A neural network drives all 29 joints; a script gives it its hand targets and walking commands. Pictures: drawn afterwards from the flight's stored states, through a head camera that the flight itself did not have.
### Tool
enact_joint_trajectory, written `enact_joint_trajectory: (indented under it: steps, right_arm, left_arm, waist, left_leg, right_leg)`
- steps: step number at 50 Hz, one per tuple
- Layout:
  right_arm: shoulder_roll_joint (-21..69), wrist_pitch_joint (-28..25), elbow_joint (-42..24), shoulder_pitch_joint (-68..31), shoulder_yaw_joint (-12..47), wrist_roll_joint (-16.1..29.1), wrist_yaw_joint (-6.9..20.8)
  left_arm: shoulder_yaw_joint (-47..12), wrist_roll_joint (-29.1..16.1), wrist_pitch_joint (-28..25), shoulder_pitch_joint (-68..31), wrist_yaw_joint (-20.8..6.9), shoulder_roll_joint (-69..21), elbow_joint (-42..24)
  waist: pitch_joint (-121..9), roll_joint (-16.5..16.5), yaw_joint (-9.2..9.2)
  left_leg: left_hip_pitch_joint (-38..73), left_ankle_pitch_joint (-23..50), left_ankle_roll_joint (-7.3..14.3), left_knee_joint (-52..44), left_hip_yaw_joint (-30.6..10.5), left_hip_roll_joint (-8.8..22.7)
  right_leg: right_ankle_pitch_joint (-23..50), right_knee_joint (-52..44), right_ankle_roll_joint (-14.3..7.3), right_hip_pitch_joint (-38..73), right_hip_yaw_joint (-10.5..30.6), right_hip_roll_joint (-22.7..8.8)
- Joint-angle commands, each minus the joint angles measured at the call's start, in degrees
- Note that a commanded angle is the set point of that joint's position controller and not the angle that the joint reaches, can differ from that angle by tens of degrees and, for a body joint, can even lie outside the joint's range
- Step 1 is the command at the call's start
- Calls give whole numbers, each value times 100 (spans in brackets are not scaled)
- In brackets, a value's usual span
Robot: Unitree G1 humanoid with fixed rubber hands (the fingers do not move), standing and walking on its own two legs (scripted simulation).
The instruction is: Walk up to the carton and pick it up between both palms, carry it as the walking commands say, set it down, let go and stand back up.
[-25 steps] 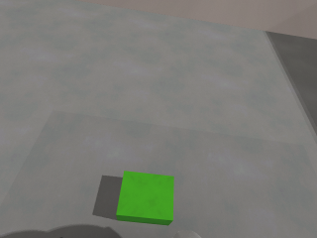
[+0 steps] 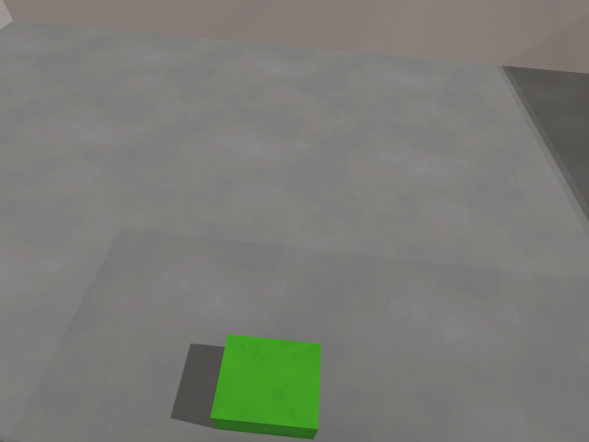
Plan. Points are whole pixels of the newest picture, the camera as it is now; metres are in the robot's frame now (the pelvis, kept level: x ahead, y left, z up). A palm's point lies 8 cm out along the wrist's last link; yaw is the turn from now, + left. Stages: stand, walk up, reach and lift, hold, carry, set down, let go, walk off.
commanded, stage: walk up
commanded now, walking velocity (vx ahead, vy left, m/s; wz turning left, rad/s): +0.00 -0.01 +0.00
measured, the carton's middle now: (269, 385) +0.38 +0.04 -0.70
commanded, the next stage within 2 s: stand in 1.26 s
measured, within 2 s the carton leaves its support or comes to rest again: neither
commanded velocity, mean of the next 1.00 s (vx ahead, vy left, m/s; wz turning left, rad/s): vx -0.08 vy -0.03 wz -0.05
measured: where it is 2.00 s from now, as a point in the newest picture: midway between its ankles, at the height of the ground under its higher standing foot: outside the picture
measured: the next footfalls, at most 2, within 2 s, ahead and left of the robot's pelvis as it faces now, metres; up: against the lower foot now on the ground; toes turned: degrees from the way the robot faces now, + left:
right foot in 0.78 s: -0.12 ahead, -0.07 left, +0.00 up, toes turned -5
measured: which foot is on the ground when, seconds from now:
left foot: down 0.00-1.00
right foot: down 0.00-0.38, up 0.40-0.76, down 0.78-1.00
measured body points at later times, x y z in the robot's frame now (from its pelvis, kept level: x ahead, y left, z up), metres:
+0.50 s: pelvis -0.06 +0.05 +0.00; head -0.02 +0.09 +0.44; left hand +0.00 +0.29 -0.18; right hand -0.04 -0.21 -0.13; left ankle -0.04 +0.14 -0.74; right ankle -0.12 -0.11 -0.66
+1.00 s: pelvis -0.09 +0.02 +0.00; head -0.10 +0.01 +0.45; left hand -0.09 +0.23 -0.15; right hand -0.12 -0.19 -0.16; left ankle -0.05 +0.14 -0.74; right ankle -0.16 -0.07 -0.74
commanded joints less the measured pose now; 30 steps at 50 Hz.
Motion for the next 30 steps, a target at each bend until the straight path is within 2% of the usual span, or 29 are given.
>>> enact_joint_trajectory:
  steps: [1,2,4,5,6,7,8,9,10,11,12,13,14,15,16,17,18,19,20,21,22,23,24,25,26,27,28,29,30]
  right_arm:
    - [-817,-160,88,517,-137,6,-113]
    - [-827,-131,149,540,-123,29,-164]
    - [-866,-107,-50,259,-262,56,-194]
    - [-1159,47,-41,172,-466,47,-231]
    - [-857,47,-183,320,-383,205,-270]
    - [-758,40,-252,266,-382,141,-300]
    - [-594,90,-200,415,-346,170,-308]
    - [-686,185,-315,344,-399,97,-298]
    - [-481,232,-239,277,-296,62,-254]
    - [-449,280,-274,74,-274,-20,-195]
    - [-487,257,-448,40,-306,27,-236]
    - [-394,278,-402,31,-279,-33,-150]
    - [-360,221,-450,97,-339,-15,-190]
    - [-345,191,-408,254,-262,-67,-206]
    - [-717,112,-450,323,-414,-26,-245]
    - [-1314,30,-478,320,-536,-87,-303]
    - [-1575,-44,-593,435,-498,-83,-309]
    - [-1659,-63,-511,640,-548,-49,-270]
    - [-1805,-53,-457,718,-583,-50,-349]
    - [-1687,-62,-617,186,-517,-125,-277]
    - [-1268,-34,-661,-248,-442,-147,-285]
    - [-1048,-39,-662,-291,-385,-154,-258]
    - [-1345,-17,-644,-231,-452,-113,-313]
    - [-1187,-55,-684,-63,-340,-44,-225]
    - [-984,-32,-667,-362,-296,-121,-192]
    - [-633,-44,-577,-229,-165,-41,-181]
    - [-778,-60,-350,-62,-168,-47,-150]
    - [-868,-62,-412,195,-248,-109,-142]
    - [-944,-56,-206,305,-199,-108,-123]
  left_arm:
    - [169,9,-87,165,36,819,4]
    - [227,-26,-69,321,-1,894,8]
    - [348,88,-68,419,37,840,54]
    - [564,29,-64,512,64,1291,-212]
    - [569,-46,-62,669,20,1221,94]
    - [514,-4,-31,578,-22,884,-78]
    - [578,1,47,487,3,1106,-43]
    - [629,93,102,401,8,1158,-95]
    - [642,87,130,160,15,1163,-127]
    - [605,166,206,105,81,963,-128]
    - [614,171,329,29,32,1042,-186]
    - [551,152,299,104,92,907,-260]
    - [560,123,292,-175,83,1107,-267]
    - [598,88,282,-83,113,1026,-333]
    - [592,27,344,142,67,1005,-283]
    - [603,17,351,416,36,700,-313]
    - [586,89,407,316,53,530,-509]
    - [566,208,453,306,66,566,-341]
    - [698,337,500,-14,-13,842,-495]
    - [628,152,498,168,6,726,-432]
    - [595,138,486,44,-44,721,-274]
    - [666,276,510,408,-50,775,-53]
    - [708,287,574,493,-77,711,31]
    - [558,202,575,714,-98,683,10]
    - [513,241,550,603,-112,582,-17]
    - [462,230,488,636,-111,497,-97]
    - [422,201,457,469,-89,437,-35]
    - [402,212,438,404,-97,427,-106]
    - [393,144,453,372,-75,371,-169]
  waist:
    - [-11,484,-152]
    - [-12,503,42]
    - [-81,194,43]
    - [233,400,313]
    - [-49,-396,132]
    - [-280,-346,103]
    - [-246,-881,16]
    - [-187,-1304,130]
    - [-66,-1273,120]
    - [59,-1161,95]
    - [127,-1376,-6]
    - [172,-770,-2]
    - [-42,-861,-83]
    - [-77,-654,-88]
    - [-232,-75,-174]
    - [-376,776,-81]
    - [-476,1642,-193]
    - [-536,1344,-266]
    - [-240,721,-181]
    - [-321,992,-130]
    - [79,1195,89]
    - [-83,1022,233]
    - [413,883,138]
    - [-124,1365,123]
    - [124,1622,270]
    - [39,1326,302]
    - [108,1288,141]
    - [10,1014,87]
    - [41,1329,27]
  left_leg:
    - [357,3031,137,-246,-451,660]
    - [289,3033,93,-303,-361,586]
    - [510,3117,155,-189,-352,652]
    - [-65,3103,40,849,7,402]
    - [-39,2466,-41,1128,42,423]
    - [-117,1591,8,1269,129,272]
    - [-527,523,-85,1822,220,86]
    - [-879,-1382,-150,1968,142,-66]
    - [-716,-1896,-97,2624,-80,12]
    - [-879,-1894,-72,2742,-93,-15]
    - [-830,-1542,-16,2554,54,147]
    - [-895,-1313,-10,2512,116,-56]
    - [-807,-767,-51,1686,60,164]
    - [-588,-353,-124,1018,104,151]
    - [-4,850,-165,-193,-28,325]
    - [488,2288,50,-601,-1362,1497]
    - [253,3970,591,-568,-2223,2474]
    - [53,3650,959,-620,-2180,2757]
    - [-15,3689,1211,-611,-2247,2971]
    - [-375,3375,1237,-586,-1493,2384]
    - [-454,2934,1042,-581,-1079,2026]
    - [-693,1373,656,-802,-985,1632]
    - [-724,1640,560,-760,-1478,1922]
    - [-512,860,534,-851,-704,1469]
    - [-725,103,414,-940,-682,1202]
    - [-670,-263,356,-1062,-399,815]
    - [-622,-369,371,-1094,-443,985]
    - [-437,-245,356,-1134,-693,1032]
    - [-680,-370,478,-1185,-699,1121]
  right_leg:
    - [2785,-222,-132,109,371,-740]
    - [2641,-189,-139,261,325,-675]
    - [3229,-38,-121,125,315,-689]
    - [6613,824,-329,37,1038,-1339]
    - [7361,707,-432,-69,733,-1232]
    - [7288,636,-577,86,997,-1399]
    - [7471,551,-834,-99,707,-1512]
    - [6837,227,-1041,-114,1298,-1882]
    - [6438,-16,-1277,-586,1260,-2054]
    - [5625,-82,-1173,-807,1210,-1914]
    - [4325,-45,-1022,-1045,661,-1452]
    - [4312,-19,-871,-957,789,-1484]
    - [4324,212,-628,-744,701,-1271]
    - [4102,452,-532,-593,787,-1210]
    - [3095,842,-231,-718,824,-992]
    - [1019,1603,53,-1460,664,-324]
    - [-1735,3070,233,-1683,680,439]
    - [-1853,4060,138,-1874,1172,278]
    - [-1613,4504,192,-2353,1322,134]
    - [-1435,4421,215,-1877,1243,116]
    - [-1414,4497,289,-2165,951,32]
    - [-531,4481,196,-1851,1044,26]
    - [-604,4808,270,-2327,1105,291]
    - [-198,4387,322,-2051,877,116]
    - [-341,3580,288,-1912,520,142]
    - [-292,2947,291,-1586,344,138]
    - [-465,2551,309,-1537,122,249]
    - [-663,2030,262,-1364,96,231]
    - [-781,1956,229,-1147,-41,260]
